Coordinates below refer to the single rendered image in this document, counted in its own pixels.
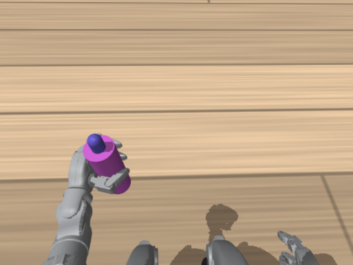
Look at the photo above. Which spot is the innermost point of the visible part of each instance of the left robot hand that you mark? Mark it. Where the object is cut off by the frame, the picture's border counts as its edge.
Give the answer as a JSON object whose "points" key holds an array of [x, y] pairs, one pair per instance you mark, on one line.
{"points": [[81, 174]]}

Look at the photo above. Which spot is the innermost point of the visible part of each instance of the left robot arm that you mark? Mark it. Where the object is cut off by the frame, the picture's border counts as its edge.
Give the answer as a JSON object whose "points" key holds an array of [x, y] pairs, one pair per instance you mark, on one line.
{"points": [[72, 242]]}

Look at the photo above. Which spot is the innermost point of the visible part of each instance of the bottle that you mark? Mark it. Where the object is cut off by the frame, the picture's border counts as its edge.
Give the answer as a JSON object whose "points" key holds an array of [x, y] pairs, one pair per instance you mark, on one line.
{"points": [[101, 153]]}

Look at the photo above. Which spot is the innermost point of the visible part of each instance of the right robot hand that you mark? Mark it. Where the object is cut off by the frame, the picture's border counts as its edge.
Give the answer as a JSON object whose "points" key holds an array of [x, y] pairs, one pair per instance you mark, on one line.
{"points": [[302, 256]]}

